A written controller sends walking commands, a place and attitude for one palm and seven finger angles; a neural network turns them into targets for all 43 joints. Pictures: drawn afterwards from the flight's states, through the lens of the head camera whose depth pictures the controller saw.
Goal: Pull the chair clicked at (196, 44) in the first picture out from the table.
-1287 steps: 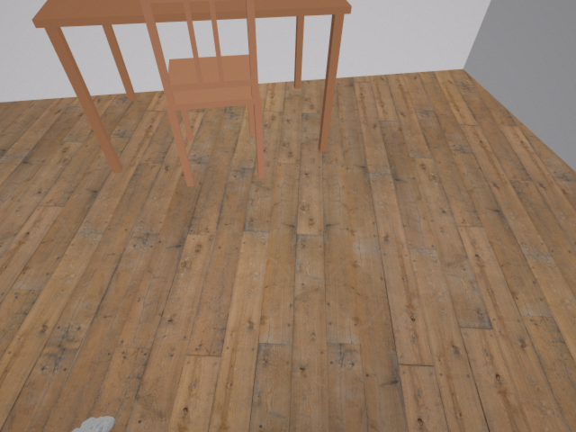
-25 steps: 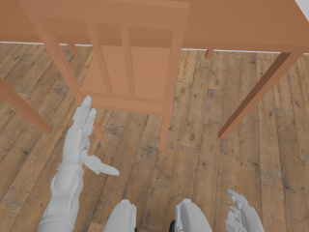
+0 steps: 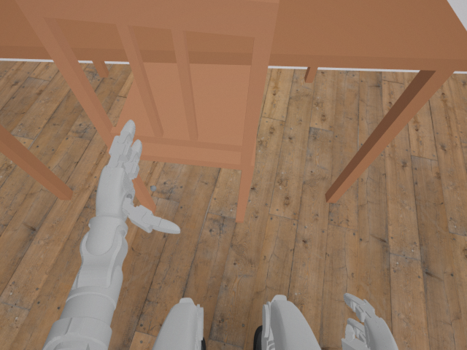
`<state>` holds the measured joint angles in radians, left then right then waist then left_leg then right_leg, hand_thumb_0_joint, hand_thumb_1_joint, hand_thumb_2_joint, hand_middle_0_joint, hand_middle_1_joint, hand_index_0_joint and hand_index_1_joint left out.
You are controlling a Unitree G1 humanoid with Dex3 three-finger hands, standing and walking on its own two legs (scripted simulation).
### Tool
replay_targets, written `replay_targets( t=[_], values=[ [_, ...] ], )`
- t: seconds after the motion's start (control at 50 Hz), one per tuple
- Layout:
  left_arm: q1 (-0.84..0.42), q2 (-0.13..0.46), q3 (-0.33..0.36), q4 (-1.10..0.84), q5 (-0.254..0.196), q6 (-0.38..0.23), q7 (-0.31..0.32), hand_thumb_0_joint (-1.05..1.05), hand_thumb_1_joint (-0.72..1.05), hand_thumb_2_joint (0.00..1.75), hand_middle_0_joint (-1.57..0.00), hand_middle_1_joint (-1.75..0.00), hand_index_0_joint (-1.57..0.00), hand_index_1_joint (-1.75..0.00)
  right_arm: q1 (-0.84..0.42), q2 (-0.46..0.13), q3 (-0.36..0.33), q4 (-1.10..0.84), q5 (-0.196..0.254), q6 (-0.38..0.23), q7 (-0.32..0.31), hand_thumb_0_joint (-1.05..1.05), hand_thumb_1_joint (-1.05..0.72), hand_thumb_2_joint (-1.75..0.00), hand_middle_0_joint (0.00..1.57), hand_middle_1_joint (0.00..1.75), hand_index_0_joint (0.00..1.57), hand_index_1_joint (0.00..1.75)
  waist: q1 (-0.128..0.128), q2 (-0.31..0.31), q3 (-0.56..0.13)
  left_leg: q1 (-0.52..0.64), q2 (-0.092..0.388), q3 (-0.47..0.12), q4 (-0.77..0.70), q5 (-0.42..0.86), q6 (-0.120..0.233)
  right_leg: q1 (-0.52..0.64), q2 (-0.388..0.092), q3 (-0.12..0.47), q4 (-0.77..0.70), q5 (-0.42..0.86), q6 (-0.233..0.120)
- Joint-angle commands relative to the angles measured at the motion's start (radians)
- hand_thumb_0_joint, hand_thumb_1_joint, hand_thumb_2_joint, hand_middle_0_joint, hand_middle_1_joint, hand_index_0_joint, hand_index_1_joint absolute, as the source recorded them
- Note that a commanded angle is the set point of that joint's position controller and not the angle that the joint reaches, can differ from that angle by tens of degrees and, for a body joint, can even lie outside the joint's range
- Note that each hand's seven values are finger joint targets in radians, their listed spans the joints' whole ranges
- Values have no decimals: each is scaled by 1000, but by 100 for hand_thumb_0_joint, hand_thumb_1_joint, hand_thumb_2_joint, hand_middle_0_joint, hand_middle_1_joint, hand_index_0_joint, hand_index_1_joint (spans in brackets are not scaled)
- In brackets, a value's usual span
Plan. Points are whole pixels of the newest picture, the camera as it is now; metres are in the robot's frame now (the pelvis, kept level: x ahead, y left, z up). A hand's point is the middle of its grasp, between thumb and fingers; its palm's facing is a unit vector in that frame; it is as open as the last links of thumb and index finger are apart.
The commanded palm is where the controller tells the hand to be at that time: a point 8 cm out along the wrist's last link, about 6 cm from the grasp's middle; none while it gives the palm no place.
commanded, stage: push the fingers through the gap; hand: left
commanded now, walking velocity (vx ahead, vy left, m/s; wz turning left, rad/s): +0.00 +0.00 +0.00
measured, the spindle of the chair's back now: (145, 90) +0.58 +0.18 +0.03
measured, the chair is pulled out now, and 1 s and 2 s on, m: -0.09 -0.09 -0.09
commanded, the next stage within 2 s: hook a spindle and tug to test in 1.18 s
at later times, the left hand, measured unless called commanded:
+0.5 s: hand (158, 163) +0.42 +0.14 +0.02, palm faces +0.00 -1.00 -0.05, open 16.9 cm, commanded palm +0.40 +0.19 +0.02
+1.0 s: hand (165, 147) +0.46 +0.13 +0.02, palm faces +0.00 -1.00 -0.05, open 16.9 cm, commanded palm +0.43 +0.18 +0.02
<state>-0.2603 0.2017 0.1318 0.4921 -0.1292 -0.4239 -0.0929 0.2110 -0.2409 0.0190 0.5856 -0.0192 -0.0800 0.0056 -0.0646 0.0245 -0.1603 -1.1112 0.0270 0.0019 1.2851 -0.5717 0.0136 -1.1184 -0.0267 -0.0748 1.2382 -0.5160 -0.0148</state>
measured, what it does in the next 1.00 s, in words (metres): stands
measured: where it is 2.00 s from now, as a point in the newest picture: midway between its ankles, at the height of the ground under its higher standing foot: outside the picture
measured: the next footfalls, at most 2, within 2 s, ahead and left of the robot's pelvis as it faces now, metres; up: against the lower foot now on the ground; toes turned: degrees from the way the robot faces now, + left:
none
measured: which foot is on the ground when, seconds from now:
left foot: down 0.00-1.00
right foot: down 0.00-1.00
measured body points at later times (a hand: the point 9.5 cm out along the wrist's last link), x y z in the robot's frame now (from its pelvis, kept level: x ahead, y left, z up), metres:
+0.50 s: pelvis +0.00 +0.00 +0.00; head +0.13 +0.00 +0.43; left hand +0.42 +0.19 +0.02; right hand +0.10 -0.26 -0.12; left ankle +0.02 +0.11 -0.62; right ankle +0.04 -0.12 -0.62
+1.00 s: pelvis +0.00 +0.00 +0.00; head +0.14 +0.00 +0.42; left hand +0.45 +0.19 +0.02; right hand +0.06 -0.26 -0.13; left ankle +0.02 +0.11 -0.62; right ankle +0.04 -0.12 -0.62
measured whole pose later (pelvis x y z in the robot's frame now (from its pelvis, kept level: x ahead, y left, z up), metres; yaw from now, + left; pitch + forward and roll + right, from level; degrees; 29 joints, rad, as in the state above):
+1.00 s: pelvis +0.00 +0.00 +0.00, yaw -1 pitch +26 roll -2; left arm -0.64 0.27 0.28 0.90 -0.08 -0.50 -0.08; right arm 0.28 -0.25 0.01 0.63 -0.04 -0.03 0.04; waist -0.13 0.04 -0.15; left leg -1.18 0.04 0.02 1.29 -0.56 0.01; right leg -1.20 -0.01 -0.06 1.24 -0.50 -0.01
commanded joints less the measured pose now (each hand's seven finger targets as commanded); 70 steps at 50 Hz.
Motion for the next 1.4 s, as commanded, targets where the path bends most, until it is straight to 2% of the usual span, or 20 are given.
replay_targets(
  t=[0.0,0.06,0.1,0.14,0.2,0.24,0.3,0.4,0.42,0.52,0.66,0.76,0.86,0.94,0.98,1.12,1.14,1.18,1.26,1.38],
  values=[
    [-282,152,79,-175,-16,-79,-3,0,-50,30,-6,-8,-6,-8,50,-142,-53,-99,4,-33,-12,0,-90,-90,20,30,20,30,-8,16,-403,211,-30,-22,-166,311,0,288,30,57,-165,259,-14],
    [-319,124,45,-149,-19,-79,-19,0,-50,30,-6,-8,-6,-8,64,-145,-54,-92,4,-36,-10,0,-90,-90,20,30,20,30,-24,36,-418,240,-27,-28,-165,327,-1,261,31,51,-163,259,-13],
    [-356,142,65,-112,-22,-79,-20,0,-50,30,-6,-8,-6,-8,74,-151,-57,-78,4,-34,-13,0,-90,-90,20,30,20,30,-32,-2,-402,219,-26,-28,-162,312,2,261,32,53,-169,252,-11],
    [-395,148,64,-106,-18,-85,-21,0,-50,30,-6,-8,-6,-8,80,-153,-57,-78,4,-37,-14,0,-90,-90,20,30,20,30,-29,45,-421,233,-27,-31,-163,312,0,245,32,52,-161,240,-14],
    [-424,136,63,-82,-15,-90,-12,0,-50,30,-6,-8,-6,-8,92,-151,-60,-67,0,-35,-12,0,-90,-90,20,30,20,30,-36,25,-442,250,-26,-30,-162,336,0,249,33,50,-164,260,-11],
    [-424,195,118,-58,-8,-96,-1,0,-50,30,-6,-8,-6,-8,101,-157,-60,-64,-2,-32,-11,0,-90,-90,20,30,20,30,-24,34,-451,237,-27,-28,-160,350,-1,261,35,52,-155,277,-14],
    [-429,156,92,-48,-1,-100,4,0,-50,30,-6,-8,-6,-8,107,-151,-62,-63,-4,-25,-2,0,-90,-90,20,30,20,30,-26,36,-473,259,-25,-25,-161,381,-5,264,34,51,-151,304,-12],
    [-487,194,129,16,10,-109,16,0,-50,30,-6,-8,-6,-8,117,-154,-59,-56,-5,-12,-1,0,-90,-90,20,30,20,30,-37,7,-448,199,-29,-17,-158,328,0,281,37,62,-161,282,-9],
    [-505,192,125,11,13,-115,17,0,-50,30,-6,-8,-6,-8,119,-152,-58,-55,-6,-11,1,0,-90,-90,20,30,20,30,-37,41,-449,213,-28,-17,-161,334,-2,273,37,62,-160,282,-11],
    [-567,161,99,52,18,-124,17,0,-50,30,-6,-8,-6,-8,136,-156,-62,-41,-8,-4,5,0,-90,-90,20,30,20,30,-58,30,-459,246,-23,-26,-157,350,-3,237,41,51,-159,279,-9],
    [-681,229,157,132,34,-144,26,0,-50,30,-6,-8,-6,-8,152,-162,-58,-26,-16,3,4,0,-90,-90,20,30,20,30,-64,46,-474,215,-26,-26,-147,331,-1,227,39,58,-149,263,-10],
    [-725,229,157,198,46,-148,24,0,-50,30,-6,-8,-6,-8,169,-163,-59,-18,-20,11,9,0,-90,-90,20,30,20,30,-77,43,-482,218,-23,-27,-139,348,-1,215,42,54,-143,276,-10],
    [-692,240,176,207,42,-147,18,0,-50,30,-6,-8,-6,-8,179,-167,-61,-30,-20,24,17,0,-90,-90,20,30,20,30,-60,52,-518,235,-22,-26,-146,374,-3,234,44,54,-141,297,-12],
    [-704,252,181,200,44,-148,22,0,-50,30,-6,-8,-6,-8,182,-165,-60,-32,-19,31,18,0,-90,-90,20,30,20,30,-66,32,-492,204,-23,-21,-145,349,3,245,46,61,-147,291,-9],
    [-695,260,192,164,40,-156,26,0,-50,30,-6,-8,-6,-8,181,-163,-62,-34,-20,33,19,0,-90,-90,20,30,20,30,-55,39,-530,216,-24,-17,-145,367,3,272,45,65,-149,313,-9],
    [-740,223,154,205,48,-158,30,0,-50,30,-6,-8,-6,-8,181,-162,-61,-17,-19,32,16,0,-90,-90,20,30,20,30,-84,41,-469,204,-24,-18,-146,319,4,225,44,62,-161,264,-7],
    [-762,235,158,207,49,-160,30,0,-50,30,-6,-8,-6,-8,185,-166,-59,-15,-20,30,14,0,-90,-90,20,30,20,30,-91,38,-466,210,-21,-26,-145,318,5,209,46,59,-156,258,-7],
    [-760,291,200,195,51,-169,29,0,-50,30,-6,-8,-6,-8,185,-169,-58,-16,-23,31,12,0,-90,-90,20,30,20,30,-70,69,-507,218,-23,-24,-142,343,1,236,43,64,-146,280,-10],
    [-720,209,146,169,42,-167,21,0,-50,30,-6,-8,-6,-8,183,-163,-64,-24,-20,32,20,0,-90,-90,20,30,20,30,-73,76,-540,295,-15,-37,-145,424,-7,207,46,46,-137,319,-12],
    [-694,214,152,177,45,-151,38,0,-50,30,-17,-41,-17,-41,177,-161,-64,-19,-17,38,20,0,-90,-90,20,30,20,30,-74,47,-484,243,-20,-26,-149,377,-2,227,45,53,-153,305,-8]
  ],
)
